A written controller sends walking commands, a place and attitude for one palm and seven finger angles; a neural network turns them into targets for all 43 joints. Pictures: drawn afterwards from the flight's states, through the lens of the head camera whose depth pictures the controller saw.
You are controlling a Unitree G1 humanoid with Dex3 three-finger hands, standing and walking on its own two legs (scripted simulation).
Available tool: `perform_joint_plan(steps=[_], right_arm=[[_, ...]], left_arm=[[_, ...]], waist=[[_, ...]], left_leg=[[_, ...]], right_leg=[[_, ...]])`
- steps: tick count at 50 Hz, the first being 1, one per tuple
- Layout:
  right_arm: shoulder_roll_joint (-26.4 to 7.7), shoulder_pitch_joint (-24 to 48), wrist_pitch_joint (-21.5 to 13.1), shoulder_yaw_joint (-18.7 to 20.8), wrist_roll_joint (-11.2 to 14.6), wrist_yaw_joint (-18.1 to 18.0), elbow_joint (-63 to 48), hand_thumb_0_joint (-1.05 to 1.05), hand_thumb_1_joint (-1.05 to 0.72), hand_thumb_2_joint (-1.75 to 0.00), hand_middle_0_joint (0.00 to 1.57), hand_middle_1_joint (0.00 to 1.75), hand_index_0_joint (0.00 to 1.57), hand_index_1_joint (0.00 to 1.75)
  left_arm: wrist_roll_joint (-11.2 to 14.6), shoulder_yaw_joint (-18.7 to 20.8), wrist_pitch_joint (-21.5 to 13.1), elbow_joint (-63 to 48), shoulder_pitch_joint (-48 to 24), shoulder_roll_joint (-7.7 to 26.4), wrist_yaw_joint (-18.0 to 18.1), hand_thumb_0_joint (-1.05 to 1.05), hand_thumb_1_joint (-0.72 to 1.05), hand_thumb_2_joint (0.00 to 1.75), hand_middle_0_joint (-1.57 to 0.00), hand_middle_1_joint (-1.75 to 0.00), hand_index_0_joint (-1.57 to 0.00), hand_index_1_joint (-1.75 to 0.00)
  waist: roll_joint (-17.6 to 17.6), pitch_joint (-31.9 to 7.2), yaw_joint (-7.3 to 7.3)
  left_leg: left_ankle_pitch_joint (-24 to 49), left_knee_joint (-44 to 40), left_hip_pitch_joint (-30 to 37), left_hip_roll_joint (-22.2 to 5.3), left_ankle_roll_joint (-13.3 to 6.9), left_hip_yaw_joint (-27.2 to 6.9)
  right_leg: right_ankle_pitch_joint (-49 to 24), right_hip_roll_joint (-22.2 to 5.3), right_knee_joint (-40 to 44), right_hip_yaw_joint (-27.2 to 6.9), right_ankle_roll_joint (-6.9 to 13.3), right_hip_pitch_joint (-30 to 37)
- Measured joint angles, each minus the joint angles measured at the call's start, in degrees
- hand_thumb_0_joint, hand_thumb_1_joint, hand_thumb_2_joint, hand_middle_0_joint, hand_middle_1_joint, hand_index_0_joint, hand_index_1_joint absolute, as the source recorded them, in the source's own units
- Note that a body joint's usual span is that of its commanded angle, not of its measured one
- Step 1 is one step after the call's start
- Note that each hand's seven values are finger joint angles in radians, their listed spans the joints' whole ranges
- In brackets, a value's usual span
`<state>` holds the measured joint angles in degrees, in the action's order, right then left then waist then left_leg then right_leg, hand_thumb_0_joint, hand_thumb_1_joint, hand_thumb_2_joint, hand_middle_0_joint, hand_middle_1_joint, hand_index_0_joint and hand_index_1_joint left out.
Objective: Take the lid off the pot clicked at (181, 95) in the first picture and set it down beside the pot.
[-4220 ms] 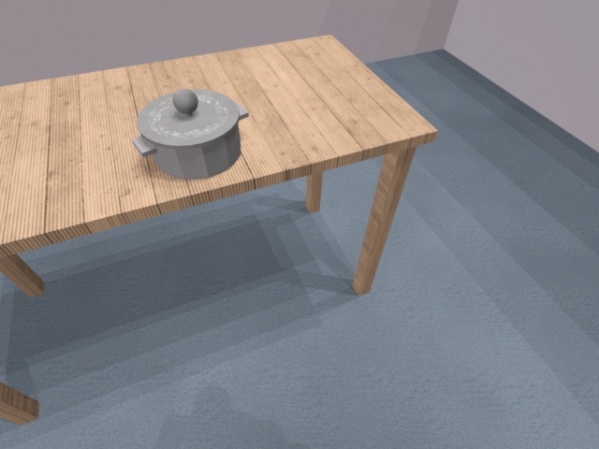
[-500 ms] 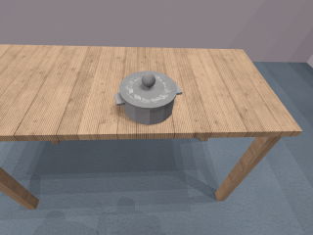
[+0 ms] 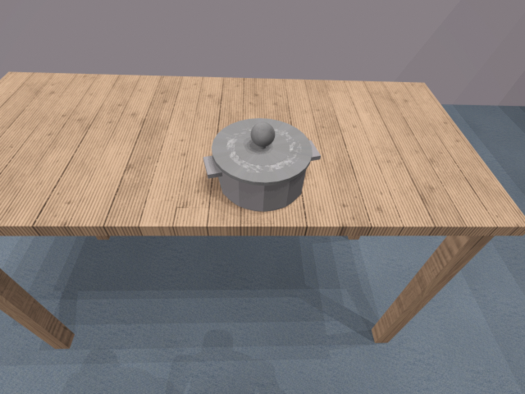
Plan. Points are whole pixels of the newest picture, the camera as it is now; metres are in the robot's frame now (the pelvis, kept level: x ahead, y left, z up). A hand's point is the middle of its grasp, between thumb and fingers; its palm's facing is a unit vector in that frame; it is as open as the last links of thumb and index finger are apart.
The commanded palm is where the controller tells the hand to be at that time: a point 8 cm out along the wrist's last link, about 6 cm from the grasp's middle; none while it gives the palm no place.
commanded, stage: look again from close up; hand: left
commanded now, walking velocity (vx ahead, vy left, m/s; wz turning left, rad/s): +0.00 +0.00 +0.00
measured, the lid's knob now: (262, 134) +0.53 +0.04 +0.12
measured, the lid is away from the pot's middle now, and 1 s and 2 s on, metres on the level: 0.00 0.00 0.00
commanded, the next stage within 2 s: shuffle to correct the standing spot in 0.56 s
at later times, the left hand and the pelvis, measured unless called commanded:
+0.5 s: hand out of the picture +0.00 +0.18 -0.18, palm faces +0.01 -0.98 -0.18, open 7.4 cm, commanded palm none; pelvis +0.00 +0.00 +0.01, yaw -1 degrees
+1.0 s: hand out of the picture -0.01 +0.16 -0.17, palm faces +0.05 -0.98 -0.17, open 7.4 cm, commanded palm none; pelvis +0.01 -0.02 +0.01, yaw +2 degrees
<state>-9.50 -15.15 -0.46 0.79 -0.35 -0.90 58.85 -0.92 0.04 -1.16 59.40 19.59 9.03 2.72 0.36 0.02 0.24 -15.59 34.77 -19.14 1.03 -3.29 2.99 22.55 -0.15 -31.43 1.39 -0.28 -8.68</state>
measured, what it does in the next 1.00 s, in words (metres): stands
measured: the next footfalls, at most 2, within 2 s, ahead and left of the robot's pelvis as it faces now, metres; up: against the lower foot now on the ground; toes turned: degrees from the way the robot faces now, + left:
right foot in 1.60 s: +0.14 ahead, -0.25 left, +0.00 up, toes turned +3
left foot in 1.90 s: +0.15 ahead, -0.06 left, +0.00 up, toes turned +7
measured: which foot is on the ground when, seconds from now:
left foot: down 0.00-1.00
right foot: down 0.00-1.00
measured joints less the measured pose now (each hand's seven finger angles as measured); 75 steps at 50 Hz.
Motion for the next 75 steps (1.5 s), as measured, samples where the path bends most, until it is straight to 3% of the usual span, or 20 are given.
perform_joint_plan(steps=[12, 35, 46, 53, 58, 60, 62, 65, 67, 70, 75], right_arm=[[1.3, 3.2, -0.4, -0.5, 0.2, 0.2, -0.8, 0.01, -0.91, -0.90, 0.20, 0.30, 0.20, 0.30], [1.0, 2.7, -0.1, -0.1, 0.4, 0.1, 2.1, 0.01, -0.92, -0.90, 0.20, 0.30, 0.20, 0.30], [1.7, 0.9, 0.5, 1.0, 0.0, 0.1, 2.6, 0.01, -0.92, -0.90, 0.20, 0.30, 0.20, 0.30], [1.5, 0.0, 0.6, 1.6, -0.1, -0.2, 2.5, 0.01, -0.91, -0.90, 0.20, 0.30, 0.20, 0.30], [1.8, 0.3, 1.0, 2.1, -0.3, -0.8, 2.6, 0.01, -0.91, -0.90, 0.20, 0.30, 0.20, 0.30], [2.1, 1.0, 0.7, 2.1, -0.4, -1.0, 2.3, 0.01, -0.91, -0.90, 0.20, 0.30, 0.20, 0.30], [2.9, 2.1, -0.1, 1.9, -0.7, -1.2, 1.6, 0.01, -0.91, -0.90, 0.20, 0.30, 0.20, 0.30], [3.8, 2.0, -1.3, 1.3, -1.0, -1.6, -0.1, 0.01, -0.91, -0.90, 0.20, 0.30, 0.20, 0.30], [3.8, 1.6, -1.5, 1.4, -1.0, -2.1, -0.4, 0.00, -0.92, -0.90, 0.20, 0.30, 0.20, 0.30], [3.4, 1.0, -1.3, 1.4, -1.1, -1.8, 0.0, 0.00, -0.93, -0.90, 0.20, 0.30, 0.20, 0.30], [2.6, 0.5, -0.3, 2.0, -1.5, -1.0, -0.4, 0.01, -0.92, -0.90, 0.20, 0.30, 0.20, 0.30]], left_arm=[[0.1, -0.2, 0.4, -1.6, -1.7, 1.3, -0.4, 0.00, 0.91, 0.90, -0.20, -0.30, -0.20, -0.30], [0.2, -0.4, 0.7, 1.0, -0.7, 1.9, -0.8, 0.00, 0.91, 0.90, -0.20, -0.30, -0.19, -0.30], [-0.2, 0.2, 1.3, 1.0, -0.8, 2.0, -1.6, 0.00, 0.91, 0.90, -0.20, -0.30, -0.19, -0.30], [-0.3, 1.2, 1.2, -0.1, 0.7, 1.6, -1.7, 0.00, 0.91, 0.90, -0.20, -0.30, -0.19, -0.30], [-0.7, 1.7, 1.2, -0.1, 2.6, 1.1, -1.3, 0.00, 0.91, 0.90, -0.20, -0.30, -0.19, -0.30], [-0.6, 1.6, 1.3, 0.4, 3.3, 0.8, -1.3, 0.00, 0.91, 0.90, -0.20, -0.30, -0.19, -0.30], [-0.1, 1.6, 1.9, 1.2, 3.2, 0.7, -1.5, 0.00, 0.91, 0.90, -0.20, -0.30, -0.19, -0.30], [-0.2, 1.9, 3.2, 1.4, 1.4, 0.6, -1.6, 0.00, 0.91, 0.90, -0.20, -0.30, -0.19, -0.30], [-0.2, 2.4, 3.5, 0.2, -0.9, 0.8, -1.9, 0.00, 0.91, 0.90, -0.20, -0.30, -0.19, -0.30], [-0.4, 3.3, 3.5, -2.2, -4.2, 1.4, -2.2, 0.01, 0.92, 0.90, -0.20, -0.30, -0.20, -0.30], [-0.3, 4.3, 3.7, -5.0, -7.6, 3.4, -3.2, 0.01, 0.93, 0.90, -0.20, -0.30, -0.19, -0.30]], waist=[[2.3, 0.9, -0.61], [2.6, 2.4, -0.91], [3.3, 1.4, -0.17], [1.6, 1.1, -0.29], [2.7, 1.7, -0.72], [3.7, 2.3, -0.87], [5.6, 3.2, -0.75], [6.1, 3.5, 0.30], [5.5, 4.1, 0.39], [4.4, 4.8, -0.10], [2.3, 5.1, 0.42]], left_leg=[[0.7, -1.9, 1.1, -0.1, 0.1, 0.5], [2.9, -6.0, 3.3, 0.2, 0.0, 1.1], [3.0, -5.7, 1.6, 1.0, 0.4, -0.8], [0.6, -1.3, -0.4, -0.7, 1.8, -3.4], [-8.0, 8.2, -2.1, -2.3, 1.4, -0.4], [-3.8, 4.8, -0.5, -2.2, 1.0, 0.8], [-3.1, 5.1, 0.4, -1.9, 0.6, 2.1], [-3.8, 2.3, 2.0, -2.3, 0.7, 2.1], [-2.0, -0.9, 2.9, -2.8, 1.4, 1.3], [0.8, -5.5, 4.2, -3.8, 2.2, 0.2], [2.7, -9.0, 4.8, -5.7, 4.4, -1.3]], right_leg=[[-0.9, 0.1, 1.8, -0.6, -0.1, 0.8], [-2.8, -0.3, 4.8, -1.1, -0.3, 2.3], [-1.4, -0.7, 3.1, 0.9, 0.5, 0.8], [-0.6, 1.5, 3.9, 3.4, 2.2, 1.8], [2.4, 2.7, 2.1, 5.2, 3.4, 4.0], [4.3, 2.6, -0.4, 5.2, 3.3, 4.0], [5.8, 1.7, -9.6, 3.9, 3.0, 0.5], [7.9, 2.6, -27.1, 0.7, 2.9, -8.2], [6.2, 2.2, -31.9, -0.7, 2.4, -12.9], [2.4, 0.3, -31.1, -2.4, 1.4, -17.3], [-0.4, -2.8, -18.7, -2.0, -0.1, -17.6]])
